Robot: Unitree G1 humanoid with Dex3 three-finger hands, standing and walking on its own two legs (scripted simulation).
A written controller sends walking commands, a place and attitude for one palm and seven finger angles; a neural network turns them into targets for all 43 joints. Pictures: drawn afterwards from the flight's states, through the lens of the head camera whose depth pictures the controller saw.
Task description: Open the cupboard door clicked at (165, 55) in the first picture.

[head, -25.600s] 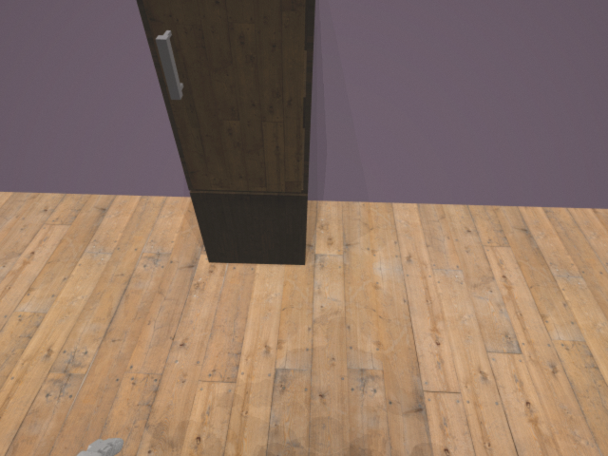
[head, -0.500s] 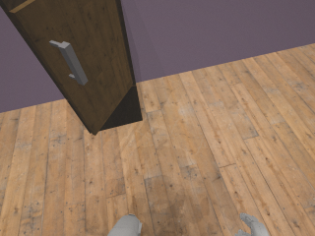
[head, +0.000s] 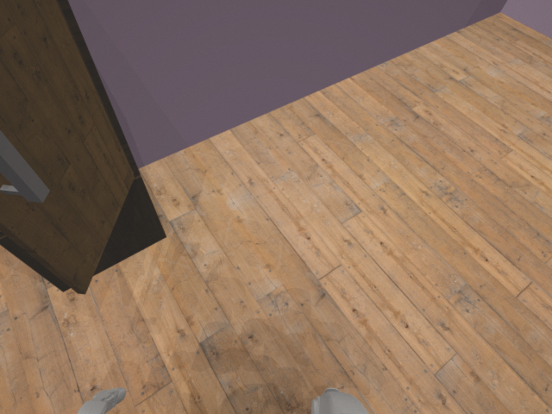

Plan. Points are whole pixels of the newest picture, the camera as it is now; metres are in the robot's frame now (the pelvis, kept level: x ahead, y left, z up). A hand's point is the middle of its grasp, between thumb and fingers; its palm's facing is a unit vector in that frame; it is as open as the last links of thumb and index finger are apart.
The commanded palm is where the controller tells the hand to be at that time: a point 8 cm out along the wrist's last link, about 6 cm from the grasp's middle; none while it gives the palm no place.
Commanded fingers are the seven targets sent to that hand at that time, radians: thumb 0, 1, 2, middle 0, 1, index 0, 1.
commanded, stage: walk to a spot facing it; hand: left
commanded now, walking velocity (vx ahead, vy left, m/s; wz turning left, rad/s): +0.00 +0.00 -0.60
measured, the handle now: out of the picture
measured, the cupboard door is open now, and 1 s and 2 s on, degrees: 49 49 49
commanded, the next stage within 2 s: turn to face it in 1.64 s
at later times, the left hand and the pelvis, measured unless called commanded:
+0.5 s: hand (187, 362) +0.20 +0.16 -0.19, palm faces -0.30 -0.94 -0.18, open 7.4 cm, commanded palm none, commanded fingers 0.00 0.90 0.90 -0.20 -0.30 -0.20 -0.30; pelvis +0.09 -0.01 -0.01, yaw -19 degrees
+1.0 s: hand (314, 244) +0.45 -0.06 -0.17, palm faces -0.58 -0.79 -0.22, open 7.4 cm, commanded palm none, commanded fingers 0.00 0.90 0.90 -0.20 -0.30 -0.20 -0.30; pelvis +0.25 -0.16 -0.01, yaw -34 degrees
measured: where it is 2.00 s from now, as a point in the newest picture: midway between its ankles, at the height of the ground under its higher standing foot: (395, 286)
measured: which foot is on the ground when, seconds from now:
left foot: down 0.00-0.10, up 0.12-0.42, down 0.44-0.86, up 0.88-1.00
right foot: up 0.00-0.10, down 0.12-0.44, up 0.46-0.82, down 0.84-1.00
